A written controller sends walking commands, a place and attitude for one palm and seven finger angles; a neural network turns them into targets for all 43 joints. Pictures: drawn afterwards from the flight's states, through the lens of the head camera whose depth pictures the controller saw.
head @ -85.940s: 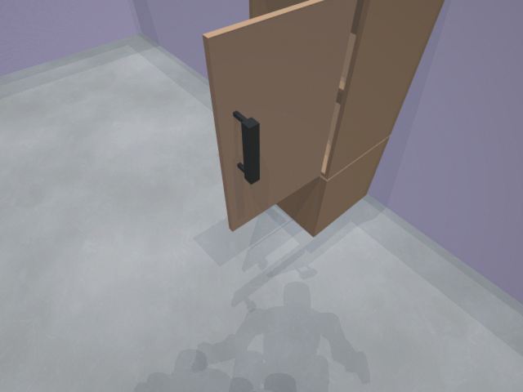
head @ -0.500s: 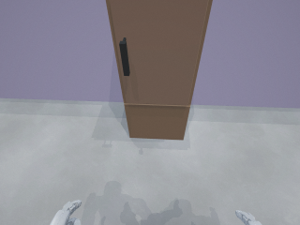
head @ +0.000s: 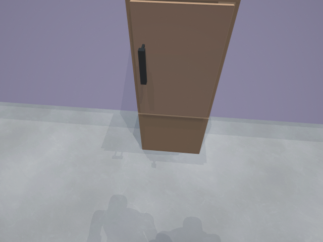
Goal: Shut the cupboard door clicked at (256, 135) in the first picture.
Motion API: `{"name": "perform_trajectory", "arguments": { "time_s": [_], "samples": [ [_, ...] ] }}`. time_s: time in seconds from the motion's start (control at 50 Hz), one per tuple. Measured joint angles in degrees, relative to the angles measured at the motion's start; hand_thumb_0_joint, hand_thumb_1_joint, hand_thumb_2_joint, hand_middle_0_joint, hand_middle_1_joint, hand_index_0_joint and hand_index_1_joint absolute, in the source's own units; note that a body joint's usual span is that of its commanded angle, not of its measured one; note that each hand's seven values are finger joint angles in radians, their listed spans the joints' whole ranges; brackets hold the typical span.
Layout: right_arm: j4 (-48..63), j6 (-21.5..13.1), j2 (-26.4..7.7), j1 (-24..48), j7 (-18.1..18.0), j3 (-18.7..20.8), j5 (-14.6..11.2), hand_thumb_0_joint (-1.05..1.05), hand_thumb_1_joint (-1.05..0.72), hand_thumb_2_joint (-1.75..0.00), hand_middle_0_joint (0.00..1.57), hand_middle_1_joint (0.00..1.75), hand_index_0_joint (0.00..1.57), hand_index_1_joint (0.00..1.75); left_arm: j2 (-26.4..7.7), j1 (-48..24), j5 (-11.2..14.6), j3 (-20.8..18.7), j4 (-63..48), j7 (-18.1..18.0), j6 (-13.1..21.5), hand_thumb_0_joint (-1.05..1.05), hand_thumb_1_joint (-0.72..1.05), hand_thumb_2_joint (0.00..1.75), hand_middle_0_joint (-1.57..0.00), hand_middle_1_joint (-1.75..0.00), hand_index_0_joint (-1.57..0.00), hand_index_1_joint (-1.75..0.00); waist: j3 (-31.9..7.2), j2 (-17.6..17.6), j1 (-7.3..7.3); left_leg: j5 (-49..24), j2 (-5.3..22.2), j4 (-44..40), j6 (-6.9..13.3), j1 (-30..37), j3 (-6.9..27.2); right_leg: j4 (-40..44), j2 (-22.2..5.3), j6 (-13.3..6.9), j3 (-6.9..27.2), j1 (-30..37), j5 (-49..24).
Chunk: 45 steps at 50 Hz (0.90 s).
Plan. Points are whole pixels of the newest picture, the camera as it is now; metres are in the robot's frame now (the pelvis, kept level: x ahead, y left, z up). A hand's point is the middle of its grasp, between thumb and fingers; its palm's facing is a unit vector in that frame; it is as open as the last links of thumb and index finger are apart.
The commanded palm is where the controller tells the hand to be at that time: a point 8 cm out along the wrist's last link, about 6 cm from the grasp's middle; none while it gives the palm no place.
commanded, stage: let the arm hang, fingers relaxed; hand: left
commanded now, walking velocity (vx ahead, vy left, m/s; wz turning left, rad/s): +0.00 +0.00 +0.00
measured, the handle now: (143, 64) +0.84 +0.13 -0.01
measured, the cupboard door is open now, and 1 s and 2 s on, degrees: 0 0 0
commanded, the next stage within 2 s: look to check the result in 0.38 s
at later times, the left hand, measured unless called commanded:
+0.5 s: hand out of the picture -0.01 +0.18 -0.18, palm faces +0.01 -0.98 -0.20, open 7.3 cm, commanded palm none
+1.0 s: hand out of the picture +0.02 +0.19 -0.17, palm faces +0.00 -0.97 -0.24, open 7.3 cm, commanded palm none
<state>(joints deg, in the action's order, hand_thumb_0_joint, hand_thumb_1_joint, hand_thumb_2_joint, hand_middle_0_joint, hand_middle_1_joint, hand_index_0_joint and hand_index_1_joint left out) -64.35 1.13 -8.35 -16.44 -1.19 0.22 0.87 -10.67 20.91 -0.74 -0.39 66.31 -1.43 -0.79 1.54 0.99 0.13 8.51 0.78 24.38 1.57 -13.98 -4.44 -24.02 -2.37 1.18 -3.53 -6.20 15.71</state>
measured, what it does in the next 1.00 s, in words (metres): stands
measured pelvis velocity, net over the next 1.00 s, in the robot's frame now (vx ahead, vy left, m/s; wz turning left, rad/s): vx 0.01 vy -0.01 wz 0.00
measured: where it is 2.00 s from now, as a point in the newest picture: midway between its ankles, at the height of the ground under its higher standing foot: outside the picture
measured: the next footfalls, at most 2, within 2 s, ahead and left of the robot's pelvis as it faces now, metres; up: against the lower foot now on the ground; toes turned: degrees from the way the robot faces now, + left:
none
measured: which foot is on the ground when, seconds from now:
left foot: down 0.00-1.00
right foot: down 0.00-1.00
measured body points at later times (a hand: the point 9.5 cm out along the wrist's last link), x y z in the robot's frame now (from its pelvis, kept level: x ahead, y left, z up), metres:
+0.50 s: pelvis +0.00 +0.00 +0.00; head +0.00 +0.00 +0.45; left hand -0.01 +0.23 -0.16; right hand -0.01 -0.23 -0.16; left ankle +0.05 +0.10 -0.74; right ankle -0.03 -0.13 -0.74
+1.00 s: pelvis +0.01 -0.01 +0.00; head +0.02 -0.01 +0.45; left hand +0.02 +0.24 -0.15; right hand +0.04 -0.26 -0.15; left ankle +0.05 +0.10 -0.74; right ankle -0.03 -0.13 -0.74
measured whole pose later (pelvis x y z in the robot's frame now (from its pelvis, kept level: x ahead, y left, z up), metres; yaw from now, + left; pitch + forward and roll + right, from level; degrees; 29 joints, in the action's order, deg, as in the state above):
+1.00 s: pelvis +0.01 -0.01 +0.00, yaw +0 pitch -2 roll +0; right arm -64.3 0.0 -12.5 -11.5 -0.9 0.7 0.7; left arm -12.2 14.5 -0.9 -0.6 65.3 -1.0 0.3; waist 2.3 0.1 0.4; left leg 7.9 0.8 21.2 1.0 -11.3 -4.5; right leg -20.8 -2.1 0.9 -3.5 -3.6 15.0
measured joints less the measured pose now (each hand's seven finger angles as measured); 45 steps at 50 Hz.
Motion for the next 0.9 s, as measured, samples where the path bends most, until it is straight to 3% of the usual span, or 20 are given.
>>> {"name": "perform_trajectory", "arguments": {
  "time_s": [0.3, 0.9],
  "samples": [
    [-0.02, -0.78, -0.53, 0.05, 0.01, 0.57, 0.04, 0.01, -0.91, -0.9, 0.2, 0.3, 0.2, 0.3, 2.13, -3.55, -0.2, 0.01, -1.84, 0.03, 0.76, 0.0, 0.91, 0.9, -0.2, -0.3, -0.2, -0.3, -0.96, -1.35, 0.55, -0.71, -0.56, -1.46, 0.27, 0.88, -0.59, -0.01, -0.58, 0.34, 0.54, 0.03, -0.11],
    [-0.08, -0.88, -3.6, 4.05, 0.21, 0.56, -0.16, 0.01, -0.9, -0.9, 0.2, 0.3, 0.2, 0.3, -1.29, -5.42, -0.12, -0.24, -0.85, 0.27, 0.98, 0.0, 0.91, 0.9, -0.2, -0.3, -0.2, -0.3, 0.85, -0.81, 0.2, -0.61, 0.02, -2.76, -0.46, 2.37, -0.13, 2.65, 0.19, -0.22, 0.13, 2.21, -0.59]
  ]
}}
